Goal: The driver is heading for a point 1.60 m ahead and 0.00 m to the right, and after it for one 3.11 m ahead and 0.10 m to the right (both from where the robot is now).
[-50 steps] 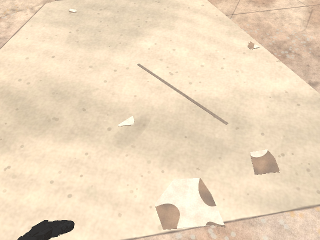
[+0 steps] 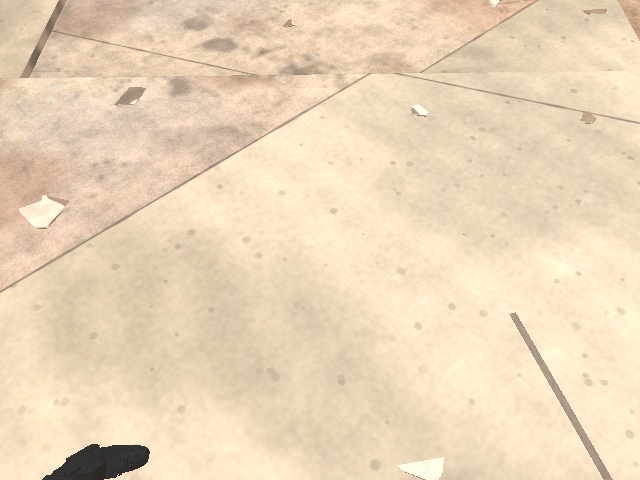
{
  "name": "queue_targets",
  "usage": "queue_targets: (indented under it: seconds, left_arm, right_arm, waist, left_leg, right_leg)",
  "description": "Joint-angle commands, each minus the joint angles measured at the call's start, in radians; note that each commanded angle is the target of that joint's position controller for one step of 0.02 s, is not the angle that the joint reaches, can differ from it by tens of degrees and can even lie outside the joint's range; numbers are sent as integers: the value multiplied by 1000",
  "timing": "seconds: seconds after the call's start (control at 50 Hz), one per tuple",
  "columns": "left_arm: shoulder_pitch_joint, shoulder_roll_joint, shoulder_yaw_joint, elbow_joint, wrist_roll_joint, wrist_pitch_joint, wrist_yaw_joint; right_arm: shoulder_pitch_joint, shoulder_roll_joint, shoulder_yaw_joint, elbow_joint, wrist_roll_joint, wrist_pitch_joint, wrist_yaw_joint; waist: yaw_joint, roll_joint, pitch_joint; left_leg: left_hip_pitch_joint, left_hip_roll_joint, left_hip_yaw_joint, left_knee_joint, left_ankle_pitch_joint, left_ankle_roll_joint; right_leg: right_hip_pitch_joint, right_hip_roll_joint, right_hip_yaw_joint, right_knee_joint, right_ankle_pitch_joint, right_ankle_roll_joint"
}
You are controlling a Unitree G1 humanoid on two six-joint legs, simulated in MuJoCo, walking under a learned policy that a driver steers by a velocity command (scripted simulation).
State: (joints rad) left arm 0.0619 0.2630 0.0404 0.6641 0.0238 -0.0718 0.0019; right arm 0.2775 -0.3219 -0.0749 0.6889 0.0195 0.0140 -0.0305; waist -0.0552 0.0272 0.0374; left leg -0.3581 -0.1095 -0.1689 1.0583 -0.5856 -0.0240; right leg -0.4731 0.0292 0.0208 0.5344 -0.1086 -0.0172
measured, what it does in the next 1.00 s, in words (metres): steps on the spot, turning left: left foot, then right foot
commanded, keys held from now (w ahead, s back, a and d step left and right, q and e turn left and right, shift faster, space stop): q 0.26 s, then no key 0.74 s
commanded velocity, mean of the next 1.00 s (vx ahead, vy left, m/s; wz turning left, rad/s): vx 0.03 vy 0.00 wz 0.29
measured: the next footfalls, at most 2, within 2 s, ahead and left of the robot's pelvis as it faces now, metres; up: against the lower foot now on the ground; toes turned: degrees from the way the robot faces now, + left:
left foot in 0.36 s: +0.06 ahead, +0.14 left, +0.00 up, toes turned +13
right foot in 0.70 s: +0.11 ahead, -0.10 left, +0.00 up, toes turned +15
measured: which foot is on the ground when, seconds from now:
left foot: up 0.00-0.34, down 0.36-1.00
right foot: down 0.00-0.36, up 0.38-0.68, down 0.70-1.00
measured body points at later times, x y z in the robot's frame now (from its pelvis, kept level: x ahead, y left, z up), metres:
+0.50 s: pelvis +0.03 +0.03 +0.02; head +0.05 +0.07 +0.46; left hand +0.10 +0.34 -0.11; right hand +0.25 -0.20 -0.06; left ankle +0.02 +0.13 -0.72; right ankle +0.07 -0.11 -0.66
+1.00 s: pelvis +0.04 +0.02 +0.01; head +0.05 +0.02 +0.46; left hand +0.07 +0.30 -0.11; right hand +0.22 -0.20 -0.11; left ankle +0.02 +0.13 -0.72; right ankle +0.07 -0.11 -0.72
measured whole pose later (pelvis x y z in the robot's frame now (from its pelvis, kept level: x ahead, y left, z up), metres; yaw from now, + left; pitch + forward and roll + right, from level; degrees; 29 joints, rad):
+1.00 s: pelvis +0.04 +0.02 +0.01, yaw +15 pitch -2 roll +0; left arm 0.16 0.24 0.02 0.92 0.01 -0.01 0.02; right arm 0.19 -0.24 -0.05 0.82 -0.01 0.02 -0.02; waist 0.00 0.00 0.03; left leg -0.22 -0.03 -0.02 0.49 -0.25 0.02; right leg -0.19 -0.02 0.00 0.50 -0.28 0.02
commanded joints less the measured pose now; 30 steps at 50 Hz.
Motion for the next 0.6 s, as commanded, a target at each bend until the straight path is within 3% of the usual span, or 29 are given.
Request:
queue_targets:
  seconds: [0.02, 0.06, 0.1, 0.2, 0.28, 0.32, 0.34, 0.36, 0.38, 0.4, 0.42, 0.44, 0.46, 0.5, 0.56, 0.6]
  left_arm:
    - [55, 107, 29, -67, -2, 30, 15]
    - [15, 130, 35, -53, 6, 41, 21]
    - [21, 131, 40, -37, 8, 43, 25]
    - [3, 169, 58, -18, -8, 57, 29]
    - [10, 194, 67, 4, -24, 68, 19]
    - [2, 196, 66, 21, -44, 75, 15]
    - [34, 173, 59, 42, -51, 78, 13]
    - [80, 117, 44, 58, -37, 79, 6]
    - [74, 74, 26, 18, 6, 75, 0]
    - [-16, 146, 51, 8, -4, 75, 12]
    - [-7, 158, 59, 18, -26, 80, 15]
    - [31, 150, 63, 44, -29, 86, 19]
    - [50, 152, 65, 66, -20, 91, 25]
    - [79, 136, 63, 84, -19, 93, 25]
    - [58, 90, 40, 85, -27, 91, 18]
    - [34, 89, 32, 79, -26, 92, 14]
  right_arm:
    - [41, -161, -45, -65, 5, 33, -12]
    - [33, -108, -36, -82, 5, 52, -13]
    - [36, -67, -27, -89, 2, 51, -13]
    - [-32, -56, -17, -122, -7, 47, 6]
    - [-54, -72, -21, -137, -8, 52, 26]
    - [-6, -61, -23, -119, -14, 49, 33]
    - [25, -76, -29, -103, -19, 46, 32]
    - [38, -133, -43, -106, -23, 44, 24]
    - [-15, -225, -53, -146, -30, 45, 9]
    - [8, -195, -46, -146, -61, 24, 14]
    - [-33, -166, -34, -135, -65, 5, 16]
    - [-92, -140, -28, -131, -50, -7, 17]
    - [-128, -110, -17, -131, -37, -13, 16]
    - [-152, -63, 6, -123, -37, -17, 11]
    - [-151, -54, 8, -105, -36, -15, 9]
    - [-126, -73, 2, -84, -37, -8, 11]
  waist:
    - [59, -115, -186]
    - [35, -162, -105]
    - [38, -182, -115]
    - [57, -166, -161]
    - [62, -175, -139]
    - [24, -155, -139]
    - [18, -130, -135]
    - [37, 29, -122]
    - [72, 301, -91]
    - [-12, 203, -113]
    - [18, 159, -99]
    - [49, 127, -92]
    - [59, 121, -96]
    - [81, 110, -117]
    - [64, 112, -122]
    - [37, 117, -117]
  left_leg:
    - [-292, 109, 45, 250, 61, -63]
    - [-206, 128, 94, 168, 120, -66]
    - [-173, 129, 127, 81, 137, -67]
    - [-81, 175, 150, -132, 220, -45]
    - [3, 162, 188, -292, 234, -4]
    - [109, 128, 221, -485, 327, 36]
    - [193, 110, 212, -580, 386, 66]
    - [287, 227, 33, -696, 542, 119]
    - [314, 469, -277, -736, 728, 278]
    - [203, 502, -283, -753, 711, 363]
    - [179, 443, -193, -750, 683, 329]
    - [181, 381, -119, -741, 647, 272]
    - [192, 354, -80, -730, 673, 239]
    - [173, 321, -20, -714, 806, 234]
    - [215, 298, 5, -693, 782, 227]
    - [220, 317, -29, -687, 749, 248]
  right_leg:
    - [415, -342, 346, -173, 156, -193]
    - [246, -267, 199, -235, 116, -181]
    - [249, -261, 132, -253, 167, -202]
    - [278, -324, 63, -265, 173, -233]
    - [277, -340, 29, -246, 104, -212]
    - [260, -323, 2, -180, 79, -170]
    - [211, -292, -27, -122, 18, -120]
    - [94, -214, -117, 46, -139, -24]
    - [-138, -62, -181, 264, -493, 79]
    - [-126, -63, -40, 468, -540, 83]
    - [-121, -74, -6, 537, -474, 74]
    - [-120, -82, 5, 543, -402, 73]
    - [-118, -85, 6, 545, -347, 80]
    - [-42, -77, 3, 552, -273, 99]
    - [29, -87, -1, 330, -243, 106]
    - [85, -82, -11, 222, -280, 103]
Velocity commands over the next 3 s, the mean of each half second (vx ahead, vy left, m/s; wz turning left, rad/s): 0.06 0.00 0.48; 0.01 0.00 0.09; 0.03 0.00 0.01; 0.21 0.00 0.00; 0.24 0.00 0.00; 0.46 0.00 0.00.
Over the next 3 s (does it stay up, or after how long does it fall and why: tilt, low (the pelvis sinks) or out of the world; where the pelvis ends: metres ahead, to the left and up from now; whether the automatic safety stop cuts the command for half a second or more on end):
stays up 0.51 0.08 0.02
